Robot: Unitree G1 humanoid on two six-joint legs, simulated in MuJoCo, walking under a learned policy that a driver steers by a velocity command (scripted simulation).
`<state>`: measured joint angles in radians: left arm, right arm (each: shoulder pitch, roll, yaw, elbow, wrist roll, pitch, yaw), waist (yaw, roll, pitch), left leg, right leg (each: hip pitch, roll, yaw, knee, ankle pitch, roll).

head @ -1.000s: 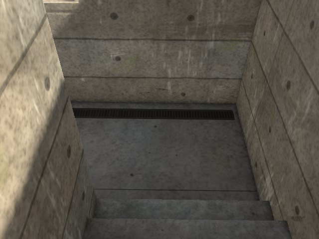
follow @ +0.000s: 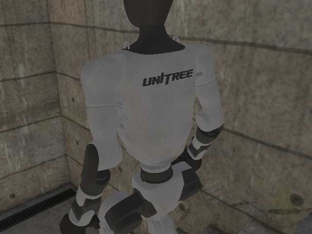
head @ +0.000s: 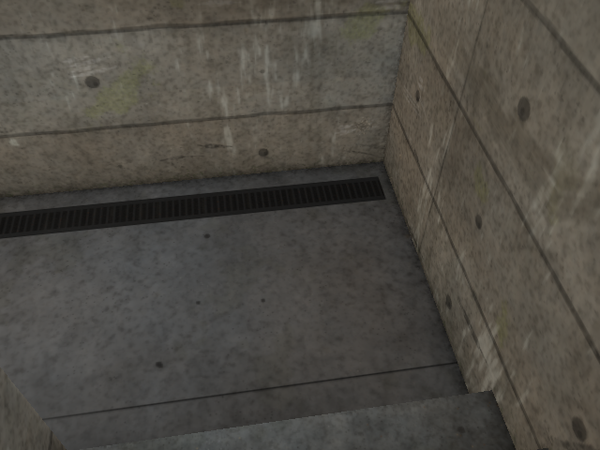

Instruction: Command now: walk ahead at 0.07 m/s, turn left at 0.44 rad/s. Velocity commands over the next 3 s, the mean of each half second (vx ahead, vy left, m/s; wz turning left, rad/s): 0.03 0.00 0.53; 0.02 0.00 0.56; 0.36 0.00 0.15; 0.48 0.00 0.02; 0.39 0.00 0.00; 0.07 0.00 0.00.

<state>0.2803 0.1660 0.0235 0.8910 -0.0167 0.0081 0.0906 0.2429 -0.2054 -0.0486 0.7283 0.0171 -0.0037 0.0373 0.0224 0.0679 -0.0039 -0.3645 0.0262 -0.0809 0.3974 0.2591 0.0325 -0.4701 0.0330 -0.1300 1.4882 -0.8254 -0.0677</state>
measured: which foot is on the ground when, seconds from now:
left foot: down 0.00-0.64, up 0.66-1.00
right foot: down 0.00-0.00, up 0.02-0.62, down 0.64-1.00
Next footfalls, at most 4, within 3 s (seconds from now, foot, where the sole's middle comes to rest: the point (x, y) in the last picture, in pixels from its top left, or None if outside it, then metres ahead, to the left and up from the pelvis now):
0.64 right None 0.17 -0.18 -0.81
1.18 left None -0.02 0.01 -0.62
1.54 right None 0.17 -0.06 -0.81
2.02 left None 0.35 0.31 -1.00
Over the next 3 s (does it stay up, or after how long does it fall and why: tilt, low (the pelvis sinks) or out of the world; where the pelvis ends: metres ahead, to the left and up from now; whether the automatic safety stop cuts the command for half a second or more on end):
stays up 0.61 0.25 -0.42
